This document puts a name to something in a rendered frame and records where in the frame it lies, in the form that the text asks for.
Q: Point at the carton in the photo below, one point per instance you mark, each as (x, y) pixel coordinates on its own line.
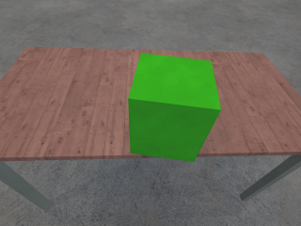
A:
(173, 105)

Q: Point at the table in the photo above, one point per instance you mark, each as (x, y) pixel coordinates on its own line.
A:
(60, 103)

